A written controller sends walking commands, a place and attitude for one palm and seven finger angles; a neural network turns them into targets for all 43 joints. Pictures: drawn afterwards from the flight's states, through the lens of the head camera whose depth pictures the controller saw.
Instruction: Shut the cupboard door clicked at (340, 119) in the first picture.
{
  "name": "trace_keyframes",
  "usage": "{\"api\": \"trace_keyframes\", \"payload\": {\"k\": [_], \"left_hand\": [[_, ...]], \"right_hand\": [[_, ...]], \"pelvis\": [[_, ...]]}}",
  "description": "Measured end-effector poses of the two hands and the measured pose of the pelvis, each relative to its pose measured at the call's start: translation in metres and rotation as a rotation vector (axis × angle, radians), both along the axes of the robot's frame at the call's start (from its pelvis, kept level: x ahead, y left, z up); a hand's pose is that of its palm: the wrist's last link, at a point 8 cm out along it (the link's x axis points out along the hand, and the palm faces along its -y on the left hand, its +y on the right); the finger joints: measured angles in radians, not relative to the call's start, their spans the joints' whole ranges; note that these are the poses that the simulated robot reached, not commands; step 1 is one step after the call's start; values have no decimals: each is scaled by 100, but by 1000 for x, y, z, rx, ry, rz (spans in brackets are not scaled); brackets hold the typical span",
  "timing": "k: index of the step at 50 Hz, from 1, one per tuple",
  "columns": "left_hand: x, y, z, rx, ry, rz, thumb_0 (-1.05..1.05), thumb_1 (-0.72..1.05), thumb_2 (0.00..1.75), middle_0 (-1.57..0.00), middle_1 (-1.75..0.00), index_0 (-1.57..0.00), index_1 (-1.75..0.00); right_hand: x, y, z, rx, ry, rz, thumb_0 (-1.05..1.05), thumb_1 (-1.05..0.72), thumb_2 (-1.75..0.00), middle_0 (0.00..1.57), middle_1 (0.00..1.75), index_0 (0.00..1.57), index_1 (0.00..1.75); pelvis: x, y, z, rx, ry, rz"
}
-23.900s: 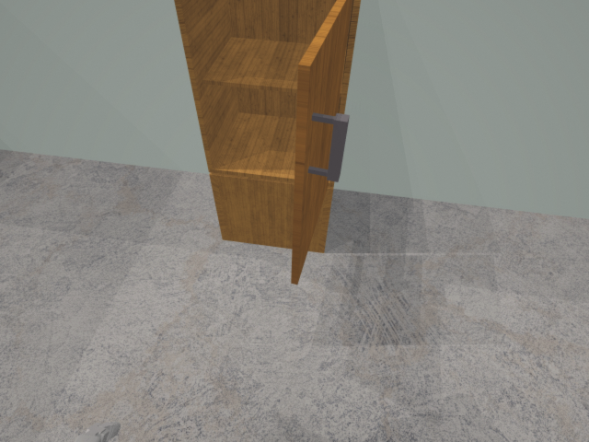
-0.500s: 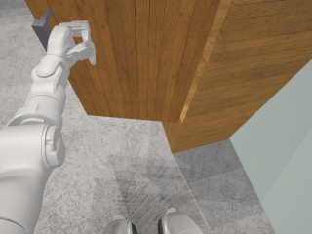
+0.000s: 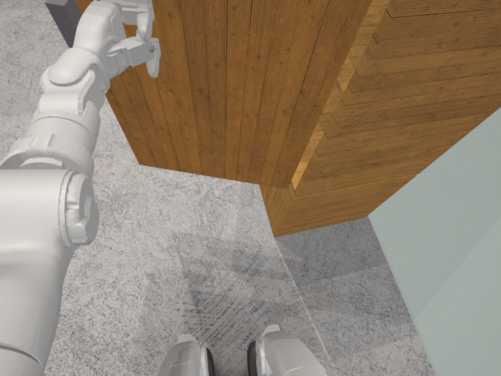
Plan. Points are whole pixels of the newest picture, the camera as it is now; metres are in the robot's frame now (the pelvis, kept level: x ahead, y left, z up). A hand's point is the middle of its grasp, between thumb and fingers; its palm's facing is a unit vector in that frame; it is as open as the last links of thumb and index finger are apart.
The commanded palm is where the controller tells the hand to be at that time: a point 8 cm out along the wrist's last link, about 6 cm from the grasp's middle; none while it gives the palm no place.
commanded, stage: push the door shut along its arc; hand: left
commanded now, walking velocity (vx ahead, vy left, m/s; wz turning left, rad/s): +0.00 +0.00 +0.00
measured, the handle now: (88, 37) +0.60 +0.16 +0.13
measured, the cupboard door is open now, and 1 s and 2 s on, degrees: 68 56 56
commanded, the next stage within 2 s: pull the fist back off the door in 0.24 s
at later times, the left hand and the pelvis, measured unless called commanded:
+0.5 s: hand (186, 21) +0.60 +0.02 +0.15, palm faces -0.06 -0.99 +0.13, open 3.3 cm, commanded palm +0.59 +0.05 +0.13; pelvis +0.00 +0.01 -0.01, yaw -1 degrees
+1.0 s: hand (190, 50) +0.54 +0.02 +0.15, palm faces -0.03 -1.00 -0.06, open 3.1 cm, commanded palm +0.51 +0.07 +0.13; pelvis +0.02 -0.01 +0.02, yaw -1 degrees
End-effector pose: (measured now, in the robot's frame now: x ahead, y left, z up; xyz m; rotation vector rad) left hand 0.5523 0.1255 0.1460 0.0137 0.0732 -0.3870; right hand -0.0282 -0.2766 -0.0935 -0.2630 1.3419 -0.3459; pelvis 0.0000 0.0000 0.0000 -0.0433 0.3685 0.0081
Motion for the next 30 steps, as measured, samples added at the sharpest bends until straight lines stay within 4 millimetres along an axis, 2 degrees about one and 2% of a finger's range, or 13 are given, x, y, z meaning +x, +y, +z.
{"api": "trace_keyframes", "payload": {"k": [6, 18, 24, 27, 30], "left_hand": [[6, -7, 0, 10, -16, -20, 4, 100, 100, -130, -150, -130, -150], [17, -39, 3, 20, -5, -78, 5, 105, 103, -130, -150, -130, -150], [26, -51, -2, -122, 61, 264, 4, 92, 98, -130, -150, -130, -150], [28, -57, 0, -84, -8, 404, 4, 89, 95, -130, -150, -130, -150], [28, -62, 1, 1, -116, 442, 4, 89, 93, -130, -150, -130, -150]], "right_hand": [[-5, 3, -5, -6, 15, -4, 0, -90, -90, 20, 30, 20, 30], [-30, 22, -11, 10, 59, -50, 0, -90, -90, 20, 30, 20, 30], [-42, 38, -9, 83, 67, -32, 0, -90, -90, 20, 30, 20, 30], [-50, 47, -11, 135, 81, -21, 0, -90, -90, 20, 30, 20, 30], [-62, 55, -15, 185, 107, -43, 0, -90, -90, 20, 30, 20, 30]], "pelvis": [[-2, 3, -6, -3, 21, 2], [-2, 8, -11, -5, 46, -4], [0, 10, -13, -9, 79, -10], [1, 9, -17, -7, 97, -18], [1, 7, -20, -1, 103, -28]]}}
